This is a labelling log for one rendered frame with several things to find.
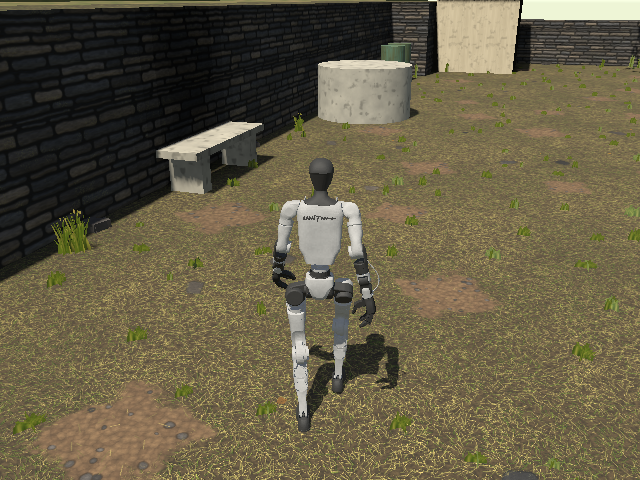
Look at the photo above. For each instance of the humanoid robot head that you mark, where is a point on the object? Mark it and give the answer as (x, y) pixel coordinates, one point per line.
(321, 173)

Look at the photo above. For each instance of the left robot shin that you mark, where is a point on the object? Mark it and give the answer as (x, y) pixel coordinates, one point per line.
(300, 375)

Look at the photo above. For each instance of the robot left upper arm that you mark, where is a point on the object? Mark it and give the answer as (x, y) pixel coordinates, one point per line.
(289, 211)

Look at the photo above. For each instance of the left robot forearm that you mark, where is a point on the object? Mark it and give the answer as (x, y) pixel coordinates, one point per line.
(278, 260)

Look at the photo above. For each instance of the robot right hand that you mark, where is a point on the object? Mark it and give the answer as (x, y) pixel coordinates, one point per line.
(370, 310)

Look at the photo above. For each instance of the right robot forearm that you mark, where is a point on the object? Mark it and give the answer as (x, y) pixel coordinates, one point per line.
(363, 275)

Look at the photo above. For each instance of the robot right upper arm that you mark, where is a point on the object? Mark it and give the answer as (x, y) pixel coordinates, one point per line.
(352, 212)

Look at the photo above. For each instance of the robot left hand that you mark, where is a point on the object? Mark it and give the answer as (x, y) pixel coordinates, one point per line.
(285, 274)

